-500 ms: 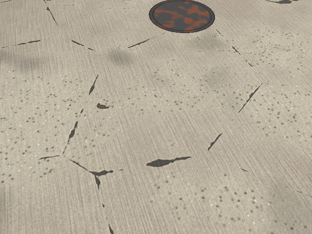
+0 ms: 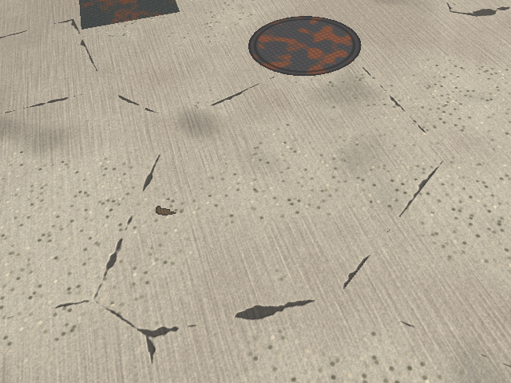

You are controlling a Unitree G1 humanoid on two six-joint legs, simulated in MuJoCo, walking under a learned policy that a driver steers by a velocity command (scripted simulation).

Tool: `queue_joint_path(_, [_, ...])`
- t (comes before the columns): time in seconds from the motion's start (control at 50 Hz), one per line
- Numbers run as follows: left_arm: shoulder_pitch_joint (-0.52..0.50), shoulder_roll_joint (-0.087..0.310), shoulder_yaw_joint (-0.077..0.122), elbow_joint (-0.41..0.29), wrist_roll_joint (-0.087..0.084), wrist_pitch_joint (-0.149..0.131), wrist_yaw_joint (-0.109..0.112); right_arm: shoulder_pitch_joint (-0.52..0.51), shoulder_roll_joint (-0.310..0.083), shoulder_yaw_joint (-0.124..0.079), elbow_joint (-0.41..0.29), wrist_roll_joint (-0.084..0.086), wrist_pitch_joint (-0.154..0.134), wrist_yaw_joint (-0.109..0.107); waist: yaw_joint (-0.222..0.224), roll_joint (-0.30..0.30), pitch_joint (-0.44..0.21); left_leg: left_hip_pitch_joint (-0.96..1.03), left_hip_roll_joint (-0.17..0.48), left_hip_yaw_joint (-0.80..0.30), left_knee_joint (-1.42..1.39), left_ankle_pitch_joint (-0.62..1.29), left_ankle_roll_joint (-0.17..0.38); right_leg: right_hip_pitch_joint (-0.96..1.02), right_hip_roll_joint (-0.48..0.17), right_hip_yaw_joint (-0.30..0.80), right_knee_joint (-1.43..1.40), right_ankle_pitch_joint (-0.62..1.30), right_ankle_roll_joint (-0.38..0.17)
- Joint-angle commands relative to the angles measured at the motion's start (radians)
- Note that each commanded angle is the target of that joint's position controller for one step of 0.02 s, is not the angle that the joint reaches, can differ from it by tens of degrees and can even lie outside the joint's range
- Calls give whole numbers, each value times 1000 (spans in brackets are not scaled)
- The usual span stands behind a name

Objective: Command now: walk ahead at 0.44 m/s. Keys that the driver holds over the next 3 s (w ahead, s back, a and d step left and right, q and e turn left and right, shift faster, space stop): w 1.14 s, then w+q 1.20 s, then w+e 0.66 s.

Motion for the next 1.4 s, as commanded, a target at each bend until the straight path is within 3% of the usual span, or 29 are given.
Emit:
queue_joint_path(0.02, [49, 130, 9, -27, 1, -6, 17, -38, -46, -10, -61, -15, 5, 3, -10, -120, 100, -197, 53, -12, -80, 121, -30, 58, -239, 220, -231, 332, -102])
queue_joint_path(0.12, [95, 155, 7, -26, -2, 6, 40, -265, -7, 16, -145, -8, 0, 20, 37, -110, 115, -151, 12, 22, -413, 295, -51, 74, -211, 132, -255, 399, -86])
queue_joint_path(0.2, [149, 165, 12, -7, -13, 12, 37, -377, -15, 28, -185, -1, -4, 40, 58, -113, 158, -131, -15, 32, -546, 288, -34, 159, -250, 121, -246, 384, -101])
queue_joint_path(0.26, [152, 178, 23, 1, -15, 22, 38, -409, -37, 27, -212, 3, -17, 61, 32, -127, 149, -94, -34, 41, -600, 187, 16, 253, -294, 113, -163, 539, -95])
queue_joint_path(0.3, [121, 211, 33, -12, -11, 28, 38, -277, -95, 2, -183, -1, -22, 64, -49, -167, 37, 140, -102, 84, -606, 118, 58, 270, -288, 100, -1, 889, -75])
queue_joint_path(0.32, [90, 213, 31, -24, -6, 34, 37, -88, -139, -22, -127, 3, -21, 59, -145, -169, -68, 391, -121, 91, -620, 146, 92, 201, -247, 69, 198, 972, -51])
queue_joint_path(0.34, [78, 187, 18, -53, 10, 32, 33, 123, -212, -41, -77, -11, -18, 49, -213, -79, -223, 755, 60, -119, -580, 171, 158, -54, -189, 44, 515, 668, -20])
queue_joint_path(0.36, [228, 34, -25, -50, 0, 8, 14, 202, -267, -48, -42, -21, -14, 57, -124, 210, -424, 1088, 317, -656, -723, -106, 330, -427, 15, 82, 879, -192, 33])
queue_joint_path(0.38, [164, 126, -1, -38, -32, -22, 4, 200, -170, -23, -33, -18, -11, 56, -160, 148, -385, 1060, 293, -752, -830, -211, 301, -536, -8, 211, 983, -297, 11])
queue_joint_path(0.4, [42, 180, 14, -86, -53, -35, 6, 84, -134, -11, -45, -12, -14, 52, -138, 119, -182, 900, 259, -578, -853, -150, 250, -619, -60, 165, 990, -227, 2])
queue_joint_path(0.42, [-24, 183, 14, -106, -47, -39, 17, -18, -109, -1, -70, -15, -22, 51, -100, -2, -93, 712, 229, -450, -879, -18, 221, -572, -114, 144, 938, -120, -1])
queue_joint_path(0.44, [-51, 175, 23, -111, -29, -33, 28, -74, -92, 3, -76, -28, -30, 56, -62, -43, -38, 566, 196, -361, -902, 97, 204, -517, -147, 132, 876, -62, 3])
queue_joint_path(0.48, [-4, 131, 25, -111, -14, -4, 33, -92, -58, 15, -60, -37, -39, 62, -2, -2, -29, 433, 154, -266, -962, 157, 194, -404, -184, 144, 808, -16, 3])
queue_joint_path(0.54, [-57, 123, 27, -144, -15, 16, 36, -41, -88, 13, -25, -27, -40, 45, 8, 11, 29, 371, 140, -188, -1028, 144, 204, -452, -203, 121, 693, 45, 27])
queue_joint_path(0.6, [-191, 138, 32, -195, -1, 14, 34, 24, -118, 9, 0, -26, -31, 22, -23, 0, 73, 401, 125, -144, -1049, 159, 185, -548, -203, 109, 506, 221, 52])
queue_joint_path(0.68, [-333, 118, 19, -234, -8, 5, 18, 89, -136, 10, 23, -14, -26, 12, -68, 9, 87, 413, 85, -58, -1044, 179, 144, -472, -151, 59, 263, 403, 55])
queue_joint_path(0.78, [-468, 133, 7, -292, -18, -3, -10, 175, -152, 3, 69, -7, -6, 9, -107, 4, 124, 594, 158, -78, -977, 193, 139, -516, -130, 60, 138, 321, 34])
queue_joint_path(0.84, [-406, 179, 21, -295, -21, -13, -23, 151, -176, -7, 66, -7, 12, 4, -50, 34, 75, 671, 185, -81, -866, 418, 110, -400, -92, 35, 97, 201, -8])
queue_joint_path(0.88, [-119, 264, 64, -212, -14, -14, -14, 117, -151, 6, 45, -16, 19, 3, 85, 21, -108, 561, 98, -8, -535, 622, 61, 15, -75, 26, 102, 228, -69])
queue_joint_path(0.9, [45, 364, 88, -183, 8, -11, -7, 193, -69, 34, 19, -28, 8, 9, 91, -146, -283, 209, -13, 53, -149, 301, -4, 431, -326, 371, 118, 200, -195])
queue_joint_path(0.92, [86, 346, 80, -166, -2, -3, -13, 247, -7, 56, 36, -22, -15, 16, 76, -312, -388, -38, -139, -35, 79, -375, -30, 595, -454, 743, -35, 42, -283])
queue_joint_path(0.94, [38, 264, 54, -175, -10, -3, -12, 156, -125, 26, 23, 7, -33, 21, 88, -231, -276, -145, -78, -110, 178, -365, -9, 516, -416, 686, -72, -33, -232])
queue_joint_path(0.96, [-58, 233, 43, -198, -10, -3, -9, 75, -154, 19, -3, 20, -43, 20, 64, -183, -145, -175, -25, -78, 167, -265, 4, 362, -386, 541, -97, 31, -194])
queue_joint_path(1.0, [-166, 184, 26, -218, 7, -6, -13, 28, -132, 11, -8, -1, -34, 10, 3, -104, -27, -86, 48, -54, 60, -120, -5, 110, -308, 359, -167, 181, -163])
queue_joint_path(1.08, [-145, 193, 27, -191, 7, -17, -13, 42, -72, 13, -9, -11, 6, 5, -46, -114, 13, -31, 78, -42, -59, -24, -32, -12, -266, 233, -252, 286, -177])
queue_joint_path(1.14, [-92, 217, 32, -169, 5, -11, 5, -70, -77, 10, -50, -23, 8, 5, -23, -96, 47, -116, 79, -37, -226, 122, -56, 16, -258, 186, -274, 334, -171])
queue_joint_path(1.24, [-34, 233, 33, -142, 4, -8, 21, -215, -50, 26, -92, -9, 2, 28, 26, -100, 81, -75, 37, 1, -475, 325, -40, 58, -239, 56, -300, 303, -121])
queue_joint_path(1.34, [15, 238, 39, -110, -1, 15, 27, -322, -56, 33, -158, 0, -1, 60, 51, -86, 118, -147, 8, 0, -561, 229, 3, 252, -308, -1, -236, 386, -103])
queue_joint_path(1.4, [-22, 270, 50, -128, -4, 33, 37, -284, -87, 21, -177, -5, -2, 79, 8, -122, 69, -31, -51, 73, -567, 89, 44, 302, -320, -47, -92, 747, -73])
Next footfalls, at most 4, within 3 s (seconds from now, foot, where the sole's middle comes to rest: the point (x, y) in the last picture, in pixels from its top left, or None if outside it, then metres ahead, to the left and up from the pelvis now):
0.32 left None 0.37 0.14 -0.78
0.88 right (322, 330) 0.68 -0.10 -0.78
1.46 left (241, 243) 0.98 0.14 -0.78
1.94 right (279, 172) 1.30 0.02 -0.78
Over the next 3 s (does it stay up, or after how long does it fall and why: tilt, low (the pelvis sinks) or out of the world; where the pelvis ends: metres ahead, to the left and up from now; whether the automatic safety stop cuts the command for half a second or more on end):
stays up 1.57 0.37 -0.03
